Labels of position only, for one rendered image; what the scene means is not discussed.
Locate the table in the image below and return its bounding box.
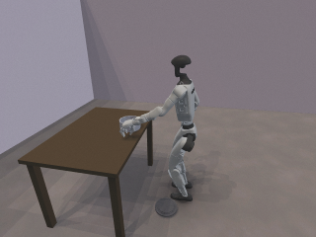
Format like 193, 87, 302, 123
18, 107, 153, 237

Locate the robot right upper arm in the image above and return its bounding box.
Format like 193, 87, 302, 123
190, 79, 199, 108

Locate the lid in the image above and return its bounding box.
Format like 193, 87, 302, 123
155, 197, 178, 217

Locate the robot torso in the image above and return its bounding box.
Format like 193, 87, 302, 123
175, 82, 198, 141

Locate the left robot hand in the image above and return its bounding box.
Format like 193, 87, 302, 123
119, 119, 135, 137

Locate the left robot forearm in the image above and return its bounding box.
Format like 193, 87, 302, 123
131, 107, 163, 126

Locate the left robot thigh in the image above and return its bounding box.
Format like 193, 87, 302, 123
169, 134, 195, 174

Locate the robot left upper arm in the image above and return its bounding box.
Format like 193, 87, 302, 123
158, 85, 188, 117

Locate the pot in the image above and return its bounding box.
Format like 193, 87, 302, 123
119, 116, 141, 132

